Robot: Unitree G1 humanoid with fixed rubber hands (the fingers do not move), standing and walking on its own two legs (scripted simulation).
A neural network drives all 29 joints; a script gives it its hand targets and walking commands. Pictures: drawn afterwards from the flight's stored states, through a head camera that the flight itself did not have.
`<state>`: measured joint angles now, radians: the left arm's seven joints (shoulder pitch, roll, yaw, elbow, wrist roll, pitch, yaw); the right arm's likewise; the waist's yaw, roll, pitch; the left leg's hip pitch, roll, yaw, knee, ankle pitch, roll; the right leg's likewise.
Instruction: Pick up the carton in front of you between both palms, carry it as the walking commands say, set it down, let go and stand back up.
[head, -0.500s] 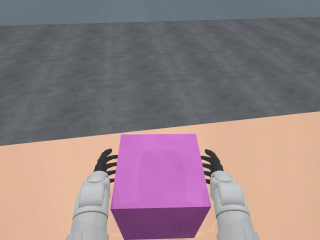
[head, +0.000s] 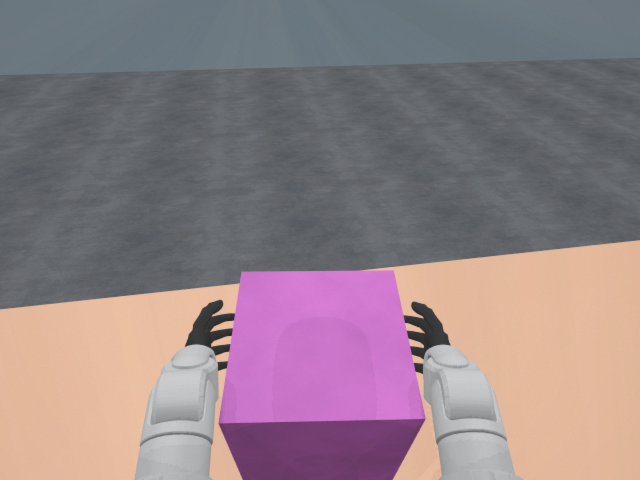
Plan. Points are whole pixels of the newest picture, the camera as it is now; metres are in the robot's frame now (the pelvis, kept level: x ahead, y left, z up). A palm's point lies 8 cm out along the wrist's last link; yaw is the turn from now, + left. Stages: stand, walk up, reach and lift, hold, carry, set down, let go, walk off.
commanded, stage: hold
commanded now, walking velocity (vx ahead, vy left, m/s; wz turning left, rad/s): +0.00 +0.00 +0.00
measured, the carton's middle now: (318, 382) +0.30 +0.00 -0.03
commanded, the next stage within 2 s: carry in 1.20 s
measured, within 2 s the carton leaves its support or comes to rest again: neither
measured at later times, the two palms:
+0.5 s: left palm (200, 359) +0.28 +0.15 +0.05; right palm (436, 358) +0.28 -0.15 +0.05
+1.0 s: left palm (200, 359) +0.28 +0.15 +0.05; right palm (436, 359) +0.28 -0.15 +0.05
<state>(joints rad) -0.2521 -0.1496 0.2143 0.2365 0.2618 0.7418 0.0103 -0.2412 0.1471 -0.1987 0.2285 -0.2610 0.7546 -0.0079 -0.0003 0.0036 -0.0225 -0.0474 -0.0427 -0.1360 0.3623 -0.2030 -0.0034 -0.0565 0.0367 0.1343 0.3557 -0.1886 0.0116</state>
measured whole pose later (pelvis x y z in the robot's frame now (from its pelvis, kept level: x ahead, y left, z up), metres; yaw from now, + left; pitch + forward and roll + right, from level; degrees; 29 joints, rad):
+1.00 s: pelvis +0.00 +0.00 +0.00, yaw +0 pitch -7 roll +0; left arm -0.27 -0.15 0.23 0.24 0.28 0.76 0.00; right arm -0.26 0.15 -0.21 0.24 -0.28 0.78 0.00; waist 0.00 0.00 0.00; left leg -0.04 -0.04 -0.13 0.36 -0.20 0.00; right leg -0.05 0.04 0.13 0.36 -0.19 0.01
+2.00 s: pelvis +0.30 +0.06 -0.03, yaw +0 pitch +4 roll +1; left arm -0.21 -0.12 0.14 -0.36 0.09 1.23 0.10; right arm -0.22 0.14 -0.11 -0.32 -0.11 1.22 -0.09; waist 0.02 -0.05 -0.11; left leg -0.48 0.04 0.25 0.58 -0.15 0.07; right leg -0.12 -0.13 -0.11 0.71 -0.49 0.05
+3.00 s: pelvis +0.88 +0.08 -0.02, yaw +1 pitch +3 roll +0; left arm -0.65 0.02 0.18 0.03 0.05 1.20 0.12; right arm -0.65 0.01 -0.17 0.04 -0.05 1.20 -0.14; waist -0.03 -0.04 0.04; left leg -0.48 0.00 0.18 0.57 -0.15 0.10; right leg -0.29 -0.02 -0.05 0.80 -0.60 -0.01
